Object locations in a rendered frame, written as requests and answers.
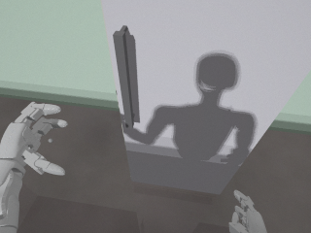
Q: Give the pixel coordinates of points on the right robot hand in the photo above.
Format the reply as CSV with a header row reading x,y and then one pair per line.
x,y
252,221

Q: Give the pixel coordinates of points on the fridge door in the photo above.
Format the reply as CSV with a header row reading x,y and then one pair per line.
x,y
207,79

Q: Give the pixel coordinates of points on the left robot hand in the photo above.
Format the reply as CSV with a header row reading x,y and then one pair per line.
x,y
18,135

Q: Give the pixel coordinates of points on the handle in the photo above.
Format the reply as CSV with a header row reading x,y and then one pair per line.
x,y
120,45

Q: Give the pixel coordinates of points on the left robot forearm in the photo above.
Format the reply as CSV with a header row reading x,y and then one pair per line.
x,y
11,174

